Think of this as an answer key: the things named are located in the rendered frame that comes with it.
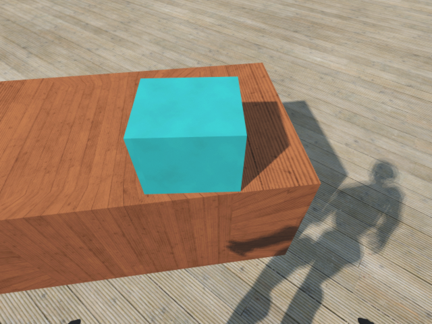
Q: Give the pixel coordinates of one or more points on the pedestal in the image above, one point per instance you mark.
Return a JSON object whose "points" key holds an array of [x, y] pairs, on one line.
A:
{"points": [[72, 209]]}

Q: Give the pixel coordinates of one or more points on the carton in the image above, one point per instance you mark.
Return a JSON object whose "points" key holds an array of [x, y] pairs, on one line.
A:
{"points": [[187, 135]]}

